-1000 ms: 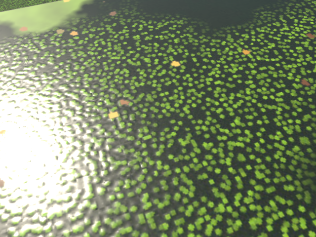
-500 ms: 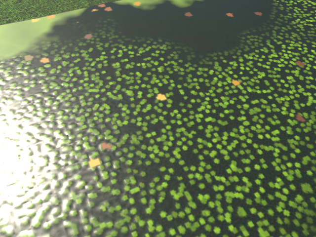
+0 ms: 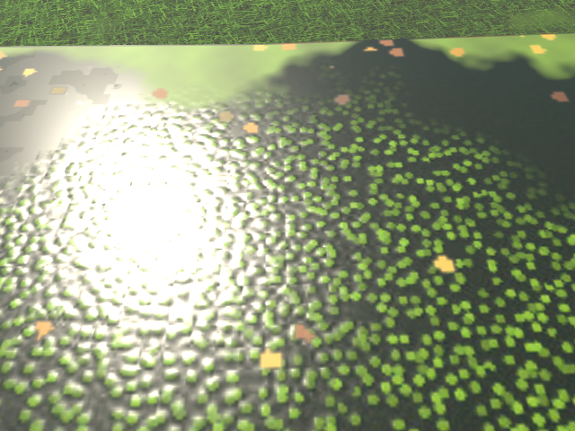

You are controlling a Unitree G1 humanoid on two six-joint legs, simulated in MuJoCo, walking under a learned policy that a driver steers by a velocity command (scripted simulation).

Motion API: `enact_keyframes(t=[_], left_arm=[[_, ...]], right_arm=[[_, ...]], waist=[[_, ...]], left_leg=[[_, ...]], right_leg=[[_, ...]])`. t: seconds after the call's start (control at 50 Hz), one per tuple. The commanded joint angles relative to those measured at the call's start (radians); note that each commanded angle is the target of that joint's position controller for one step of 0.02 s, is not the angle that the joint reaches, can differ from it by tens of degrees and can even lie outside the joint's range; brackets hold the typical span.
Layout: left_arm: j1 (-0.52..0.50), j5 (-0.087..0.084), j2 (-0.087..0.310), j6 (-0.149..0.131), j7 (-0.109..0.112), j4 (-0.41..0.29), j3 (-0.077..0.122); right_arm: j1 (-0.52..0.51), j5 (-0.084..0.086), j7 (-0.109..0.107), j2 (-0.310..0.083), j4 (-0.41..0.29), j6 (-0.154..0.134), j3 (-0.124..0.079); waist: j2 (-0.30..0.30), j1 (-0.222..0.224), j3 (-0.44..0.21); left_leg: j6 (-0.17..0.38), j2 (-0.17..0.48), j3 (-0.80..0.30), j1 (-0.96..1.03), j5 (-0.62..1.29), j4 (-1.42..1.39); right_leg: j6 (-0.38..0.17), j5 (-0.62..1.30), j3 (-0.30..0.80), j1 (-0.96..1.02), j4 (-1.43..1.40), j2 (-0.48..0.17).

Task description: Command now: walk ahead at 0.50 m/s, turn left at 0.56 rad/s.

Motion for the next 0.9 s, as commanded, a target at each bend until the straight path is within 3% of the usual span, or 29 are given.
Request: enact_keyframes(t=[0.02, 0.1, 0.14, 0.16, 0.18, 0.2, 0.22, 0.24, 0.26, 0.28, 0.3, 0.32, 0.34, 0.4, 0.46, 0.52, 0.58, 0.62, 0.66, 0.68, 0.7, 0.72, 0.74, 0.76, 0.78, 0.8, 0.82, 0.84, 0.9], left_arm=[[-0.080, -0.006, 0.165, -0.013, 0.009, -0.069, 0.037], [-0.033, -0.027, 0.199, 0.008, 0.009, -0.038, 0.050], [-0.035, -0.037, 0.224, 0.021, 0.011, -0.032, 0.058], [-0.039, -0.043, 0.241, 0.028, 0.013, -0.033, 0.063], [-0.051, -0.049, 0.248, 0.038, 0.015, -0.035, 0.064], [-0.044, -0.044, 0.222, 0.039, 0.018, -0.038, 0.053], [-0.006, 0.000, 0.133, 0.032, 0.016, -0.071, 0.024], [0.014, 0.003, 0.069, -0.001, 0.007, -0.118, -0.006], [-0.098, -0.036, 0.165, -0.029, -0.006, -0.134, 0.014], [-0.145, -0.054, 0.168, -0.045, -0.011, -0.151, 0.012], [-0.144, -0.034, 0.154, -0.051, -0.002, -0.140, 0.010], [-0.135, -0.008, 0.162, -0.044, 0.005, -0.127, 0.018], [-0.114, -0.005, 0.164, -0.032, 0.003, -0.127, 0.021], [-0.123, 0.007, 0.132, -0.007, 0.003, -0.130, 0.016], [-0.239, 0.008, 0.095, -0.004, 0.001, -0.164, 0.000], [-0.330, -0.005, 0.078, -0.012, -0.014, -0.186, -0.011], [-0.370, -0.013, 0.097, -0.025, -0.030, -0.199, -0.009], [-0.367, -0.013, 0.117, -0.031, -0.037, -0.204, -0.002], [-0.316, -0.012, 0.134, -0.037, -0.036, -0.196, 0.006], [-0.235, -0.007, 0.152, -0.040, -0.031, -0.172, 0.019], [-0.109, 0.005, 0.189, -0.045, -0.027, -0.152, 0.033], [0.036, 0.019, 0.275, -0.043, -0.023, -0.130, 0.056], [0.109, -0.010, 0.248, -0.031, -0.036, -0.084, 0.056], [0.071, -0.031, 0.176, -0.027, -0.037, -0.091, 0.032], [0.012, -0.021, 0.145, -0.018, -0.032, -0.105, 0.021], [-0.036, -0.011, 0.126, -0.011, -0.030, -0.107, 0.012], [-0.064, -0.002, 0.105, -0.012, -0.028, -0.109, 0.003], [-0.076, 0.003, 0.098, -0.013, -0.026, -0.108, -0.002], [-0.058, -0.012, 0.123, -0.019, -0.022, -0.087, 0.003]], right_arm=[[-0.057, -0.002, 0.020, -0.005, -0.080, -0.012, 0.008], [-0.152, -0.001, 0.039, -0.017, -0.130, -0.009, 0.007], [-0.145, -0.005, 0.044, -0.040, -0.145, -0.005, -0.004], [-0.103, -0.008, 0.044, -0.061, -0.142, -0.001, -0.016], [0.009, -0.006, 0.041, -0.093, -0.116, 0.002, -0.037], [0.182, -0.002, 0.027, -0.155, -0.066, 0.008, -0.073], [0.281, 0.006, 0.004, -0.261, -0.044, 0.017, -0.102], [0.225, 0.005, 0.011, -0.302, -0.087, -0.002, -0.093], [0.223, 0.000, 0.022, -0.207, -0.093, -0.019, -0.065], [0.198, -0.006, 0.022, -0.168, -0.084, -0.032, -0.052], [0.135, -0.006, 0.021, -0.144, -0.087, -0.037, -0.044], [0.078, -0.013, 0.017, -0.106, -0.098, -0.039, -0.031], [0.050, -0.025, 0.012, -0.107, -0.114, -0.040, -0.028], [0.057, -0.018, -0.004, -0.118, -0.109, -0.047, -0.033], [0.105, -0.009, -0.022, -0.137, -0.086, -0.044, -0.039], [0.143, -0.005, -0.030, -0.139, -0.064, -0.038, -0.040], [0.196, -0.002, -0.029, -0.122, -0.029, -0.037, -0.035], [0.211, -0.005, -0.030, -0.118, -0.014, -0.033, -0.034], [0.204, -0.008, -0.030, -0.123, -0.006, -0.025, -0.036], [0.193, -0.008, -0.029, -0.109, -0.009, -0.023, -0.030], [0.186, -0.015, -0.026, -0.073, -0.020, -0.023, -0.015], [0.282, -0.010, -0.028, -0.024, -0.034, -0.031, 0.004], [0.329, 0.002, -0.030, -0.024, -0.028, -0.041, 0.011], [0.244, 0.013, -0.028, -0.107, -0.032, -0.046, -0.007], [0.146, 0.010, -0.026, -0.116, -0.052, -0.048, -0.008], [0.086, -0.005, -0.023, -0.105, -0.068, -0.051, -0.006], [0.074, -0.016, -0.021, -0.096, -0.070, -0.052, -0.010], [0.090, -0.015, -0.018, -0.078, -0.065, -0.051, -0.008], [0.083, -0.018, -0.015, -0.033, -0.067, -0.046, 0.004]], waist=[[-0.104, -0.014, 0.029], [-0.102, 0.009, 0.062], [-0.118, -0.016, 0.044], [-0.136, -0.047, 0.006], [-0.130, -0.117, -0.056], [-0.099, -0.200, -0.146], [0.105, -0.195, -0.221], [0.231, -0.119, -0.366], [0.085, -0.183, -0.331], [0.060, -0.167, -0.207], [-0.027, -0.118, -0.132], [-0.031, -0.081, -0.094], [0.016, -0.052, -0.085], [-0.009, -0.040, -0.067], [-0.005, -0.079, -0.032], [0.024, -0.117, -0.014], [0.034, -0.142, -0.003], [0.048, -0.135, 0.003], [0.078, -0.105, -0.001], [0.074, -0.061, -0.039], [0.041, -0.001, -0.154], [-0.157, 0.007, -0.323], [-0.362, 0.009, -0.361], [-0.233, 0.029, -0.219], [-0.152, 0.025, -0.119], [-0.108, 0.004, -0.038], [-0.115, -0.022, -0.016], [-0.136, -0.041, -0.014], [-0.145, -0.052, -0.017]], left_leg=[[0.009, 0.013, 0.017, 0.022, 0.135, -0.149], [0.048, -0.006, 0.063, 0.027, 0.089, -0.265], [0.084, -0.046, 0.107, 0.084, -0.006, -0.292], [0.106, -0.084, 0.139, 0.161, -0.060, -0.293], [0.135, -0.133, 0.169, 0.311, -0.061, -0.329], [0.174, -0.173, 0.157, 0.578, -0.011, -0.371], [0.269, 0.033, -0.195, 0.887, -0.033, -0.403], [0.441, 0.221, -0.754, 1.067, -0.246, -0.591], [0.390, 0.218, -0.715, 1.043, -0.285, -0.658], [0.352, 0.186, -0.575, 0.925, -0.233, -0.655], [0.317, 0.141, -0.468, 0.776, -0.130, -0.654], [0.292, 0.103, -0.383, 0.666, -0.030, -0.668], [0.302, 0.094, -0.365, 0.586, 0.045, -0.686], [0.308, 0.054, -0.276, 0.487, 0.171, -0.715], [0.271, 0.011, -0.218, 0.459, 0.154, -0.714], [0.235, -0.009, -0.204, 0.437, 0.053, -0.708], [0.225, 0.031, -0.245, 0.503, 0.018, -0.665], [0.216, 0.063, -0.286, 0.573, 0.043, -0.619], [0.199, 0.077, -0.308, 0.615, 0.145, -0.564], [0.179, 0.040, -0.287, 0.618, 0.273, -0.479], [0.148, -0.013, -0.239, 0.560, 0.294, -0.289], [0.072, -0.138, -0.132, 0.267, 0.058, 0.053], [0.032, -0.205, -0.109, 0.029, -0.442, 0.286], [0.038, -0.151, -0.154, -0.080, -0.411, 0.368], [0.043, -0.106, -0.113, -0.092, -0.332, 0.367], [0.043, -0.070, -0.079, -0.080, -0.269, 0.305], [0.042, -0.033, -0.072, -0.040, -0.218, 0.238], [0.038, -0.018, -0.062, 0.009, -0.191, 0.200], [0.017, -0.001, -0.025, 0.024, -0.146, 0.082]], right_leg=[[-0.149, 0.260, 0.071, -0.018, -0.133, -0.263], [-0.121, 0.301, 0.016, 0.088, -0.097, -0.298], [-0.102, 0.523, -0.016, 0.137, -0.009, -0.306], [-0.091, 0.700, -0.034, 0.149, 0.080, -0.302], [-0.072, 0.822, -0.062, 0.128, 0.244, -0.281], [-0.036, 0.773, -0.086, 0.006, 0.477, -0.239], [0.022, 0.219, -0.094, -0.340, 0.837, -0.154], [0.056, -0.391, 0.122, -0.632, 1.097, 0.031], [0.035, -0.337, 0.248, -0.740, 1.139, -0.023], [0.010, -0.254, 0.232, -0.770, 1.088, -0.060], [0.007, -0.179, 0.234, -0.715, 0.995, -0.102], [0.009, -0.127, 0.237, -0.645, 0.914, -0.130], [0.019, -0.100, 0.244, -0.584, 0.886, -0.139], [0.061, -0.029, 0.219, -0.543, 0.758, -0.121], [0.087, 0.163, 0.214, -0.544, 0.531, -0.086], [0.087, 0.309, 0.204, -0.468, 0.342, -0.042], [0.064, 0.336, 0.218, -0.447, 0.269, -0.040], [0.036, 0.265, 0.221, -0.446, 0.236, -0.038], [0.001, 0.172, 0.196, -0.387, 0.211, -0.027], [-0.028, 0.166, 0.170, -0.275, 0.174, -0.007], [-0.081, 0.192, 0.235, -0.062, 0.205, -0.083], [-0.220, 0.120, 0.560, 0.312, 0.211, -0.284], [-0.304, -0.136, 0.908, 0.431, 0.060, -0.396], [-0.265, -0.297, 0.875, 0.341, 0.021, -0.378], [-0.228, -0.268, 0.737, 0.220, 0.010, -0.340], [-0.216, -0.167, 0.637, 0.094, -0.019, -0.298], [-0.206, -0.079, 0.572, 0.021, -0.040, -0.265], [-0.200, -0.011, 0.526, -0.025, -0.060, -0.239], [-0.220, 0.142, 0.427, -0.063, -0.104, -0.223]])
Keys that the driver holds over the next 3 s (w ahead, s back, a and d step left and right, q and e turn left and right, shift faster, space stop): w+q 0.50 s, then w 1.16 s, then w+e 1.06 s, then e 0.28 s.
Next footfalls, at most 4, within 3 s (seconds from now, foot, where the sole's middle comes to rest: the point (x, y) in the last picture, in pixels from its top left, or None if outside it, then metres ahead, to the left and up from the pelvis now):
0.20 left None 0.27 0.15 -0.78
0.70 right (308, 383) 0.60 0.03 -0.78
1.22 left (180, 315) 0.76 0.37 -0.78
1.74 right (236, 211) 1.12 0.27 -0.78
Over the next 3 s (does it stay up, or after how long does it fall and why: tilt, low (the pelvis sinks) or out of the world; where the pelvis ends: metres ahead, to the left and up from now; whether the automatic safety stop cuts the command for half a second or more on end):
stays up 1.55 0.37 0.00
